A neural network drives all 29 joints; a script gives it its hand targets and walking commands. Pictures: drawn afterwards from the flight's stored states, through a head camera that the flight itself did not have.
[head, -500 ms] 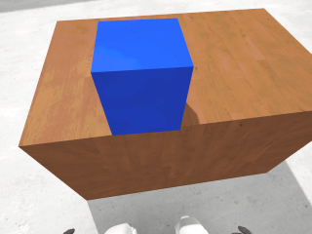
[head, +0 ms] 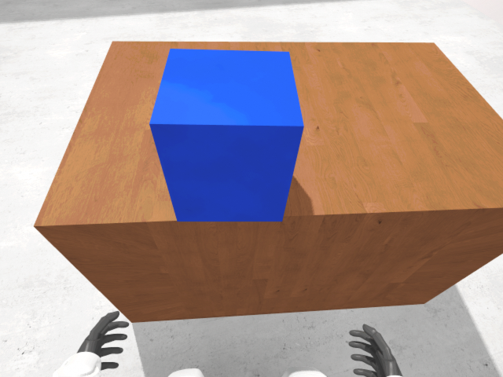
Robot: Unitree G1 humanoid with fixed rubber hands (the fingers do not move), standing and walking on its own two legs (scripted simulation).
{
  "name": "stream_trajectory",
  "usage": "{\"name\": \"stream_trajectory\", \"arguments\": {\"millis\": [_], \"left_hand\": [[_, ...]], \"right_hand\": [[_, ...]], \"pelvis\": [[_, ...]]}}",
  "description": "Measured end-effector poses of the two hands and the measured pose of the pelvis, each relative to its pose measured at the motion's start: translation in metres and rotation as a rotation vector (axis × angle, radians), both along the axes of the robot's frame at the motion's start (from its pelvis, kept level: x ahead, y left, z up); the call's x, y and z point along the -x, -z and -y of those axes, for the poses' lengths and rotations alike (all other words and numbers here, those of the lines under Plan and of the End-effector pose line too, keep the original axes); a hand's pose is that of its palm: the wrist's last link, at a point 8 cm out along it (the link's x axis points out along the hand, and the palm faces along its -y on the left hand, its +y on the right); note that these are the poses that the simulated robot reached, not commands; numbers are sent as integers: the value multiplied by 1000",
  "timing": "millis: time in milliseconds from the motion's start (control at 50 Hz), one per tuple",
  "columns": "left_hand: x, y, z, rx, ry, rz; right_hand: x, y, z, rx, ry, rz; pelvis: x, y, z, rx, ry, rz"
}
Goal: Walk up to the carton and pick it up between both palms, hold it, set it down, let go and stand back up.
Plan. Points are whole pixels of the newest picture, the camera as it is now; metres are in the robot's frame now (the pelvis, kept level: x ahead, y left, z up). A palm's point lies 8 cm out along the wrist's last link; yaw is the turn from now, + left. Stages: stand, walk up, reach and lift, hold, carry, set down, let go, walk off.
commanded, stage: reach and lift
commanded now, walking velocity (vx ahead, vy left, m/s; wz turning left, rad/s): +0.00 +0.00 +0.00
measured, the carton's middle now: (230, 141) +0.49 +0.04 +0.07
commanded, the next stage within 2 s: none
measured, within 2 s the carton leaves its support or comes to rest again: neither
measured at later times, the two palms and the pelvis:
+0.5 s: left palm (99, 316) +0.21 +0.24 -0.04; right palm (377, 331) +0.19 -0.20 -0.05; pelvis +0.05 -0.02 +0.02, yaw +0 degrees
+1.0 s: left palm (87, 296) +0.23 +0.24 +0.00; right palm (366, 291) +0.24 -0.18 -0.01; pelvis +0.05 +0.01 +0.02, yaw +1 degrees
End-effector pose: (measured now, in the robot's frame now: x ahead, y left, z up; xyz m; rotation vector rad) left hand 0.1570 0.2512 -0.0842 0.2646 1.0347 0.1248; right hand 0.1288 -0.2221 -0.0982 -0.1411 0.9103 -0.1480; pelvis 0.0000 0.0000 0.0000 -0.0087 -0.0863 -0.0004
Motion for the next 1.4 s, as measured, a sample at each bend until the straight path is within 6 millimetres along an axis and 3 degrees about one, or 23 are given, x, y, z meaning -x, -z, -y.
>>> {"name": "stream_trajectory", "arguments": {"millis": [120, 340, 720, 960, 1400], "left_hand": [[-12, -17, 7, 13, -6, 63], [-41, -34, 16, 68, -4, 200], [-59, -59, 6, 119, -4, 417], [-67, -81, 7, 150, -27, 563], [-120, -125, 25, 204, -36, 743]], "right_hand": [[-7, -8, -9, -24, 4, 50], [-38, -34, -9, -19, 13, 161], [-80, -65, -36, -64, 1, 342], [-102, -87, -39, -73, -11, 464], [-166, -135, -46, -134, -18, 644]], "pelvis": [[-9, -7, 13, -16, -3, -7], [-30, -17, 23, -19, -3, -20], [-61, -21, -2, -1, -7, -20], [-57, -22, -14, 5, -9, -12], [-38, -21, -1, -7, -15, -22]]}}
